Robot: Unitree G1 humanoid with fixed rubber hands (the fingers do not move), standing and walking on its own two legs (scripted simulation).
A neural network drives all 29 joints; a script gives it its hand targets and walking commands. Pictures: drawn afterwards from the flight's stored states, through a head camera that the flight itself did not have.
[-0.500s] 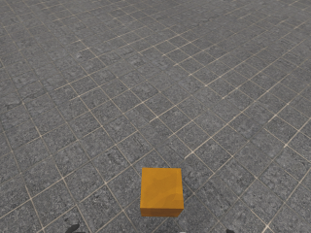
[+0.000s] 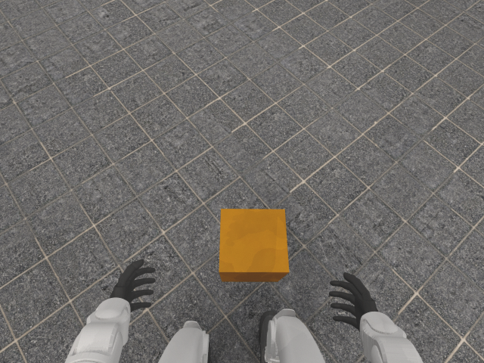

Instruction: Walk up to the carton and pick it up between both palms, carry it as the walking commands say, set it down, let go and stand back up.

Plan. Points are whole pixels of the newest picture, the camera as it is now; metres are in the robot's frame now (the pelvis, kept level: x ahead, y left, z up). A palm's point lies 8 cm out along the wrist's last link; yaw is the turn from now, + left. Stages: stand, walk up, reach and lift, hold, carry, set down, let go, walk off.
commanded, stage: reach and lift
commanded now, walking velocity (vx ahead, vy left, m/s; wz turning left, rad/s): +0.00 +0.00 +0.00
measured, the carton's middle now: (251, 247) +0.43 -0.04 -0.59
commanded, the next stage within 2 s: none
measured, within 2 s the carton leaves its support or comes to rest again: neither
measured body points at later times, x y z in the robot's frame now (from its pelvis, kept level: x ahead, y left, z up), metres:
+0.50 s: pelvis -0.04 -0.02 -0.04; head +0.18 -0.04 +0.36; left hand +0.34 +0.18 -0.15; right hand +0.36 -0.22 -0.16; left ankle +0.00 +0.13 -0.68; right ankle +0.09 -0.11 -0.68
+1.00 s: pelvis -0.01 +0.00 -0.06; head +0.28 -0.01 +0.29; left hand +0.45 +0.19 -0.18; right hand +0.46 -0.21 -0.19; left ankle +0.00 +0.13 -0.68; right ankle +0.09 -0.11 -0.68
